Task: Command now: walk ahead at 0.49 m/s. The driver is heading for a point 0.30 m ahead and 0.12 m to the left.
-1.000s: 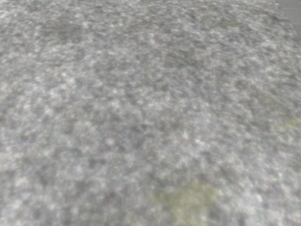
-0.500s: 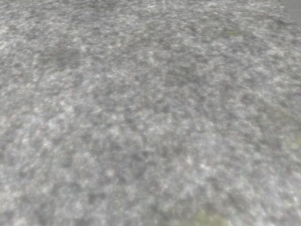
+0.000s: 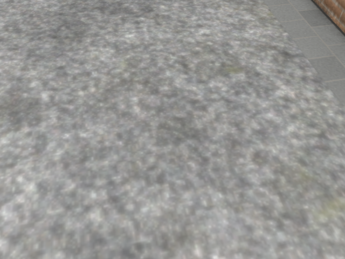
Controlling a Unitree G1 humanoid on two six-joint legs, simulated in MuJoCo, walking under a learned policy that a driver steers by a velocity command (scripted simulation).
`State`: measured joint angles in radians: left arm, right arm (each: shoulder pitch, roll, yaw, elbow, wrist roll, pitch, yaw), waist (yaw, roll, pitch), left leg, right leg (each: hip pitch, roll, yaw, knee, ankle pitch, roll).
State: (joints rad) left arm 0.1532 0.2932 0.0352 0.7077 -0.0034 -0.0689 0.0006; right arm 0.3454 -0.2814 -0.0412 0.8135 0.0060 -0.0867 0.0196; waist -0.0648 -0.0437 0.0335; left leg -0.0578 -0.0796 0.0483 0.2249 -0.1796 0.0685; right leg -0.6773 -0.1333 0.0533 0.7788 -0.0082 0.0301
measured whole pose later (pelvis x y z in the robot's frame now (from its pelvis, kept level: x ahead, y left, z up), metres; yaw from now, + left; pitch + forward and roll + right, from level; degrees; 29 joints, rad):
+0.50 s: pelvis +0.23 -0.05 +0.00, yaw +4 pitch +1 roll -2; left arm 0.21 0.25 0.03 0.84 0.02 -0.07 -0.02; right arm 0.15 -0.29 -0.03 0.76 0.00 0.00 -0.02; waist 0.03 0.05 0.06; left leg -0.48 0.06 -0.05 0.70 -0.22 -0.05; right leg -0.21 0.04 -0.07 0.35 -0.16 -0.04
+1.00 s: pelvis +0.29 -0.02 -0.01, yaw +5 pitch -1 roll -1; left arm 0.18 0.27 0.03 1.01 0.01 0.02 0.03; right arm 0.12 -0.24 -0.03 0.88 -0.01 0.01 -0.01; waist 0.02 0.00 0.04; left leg -0.26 -0.01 0.00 0.52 -0.24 0.02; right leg -0.11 -0.04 -0.05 0.46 -0.32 0.03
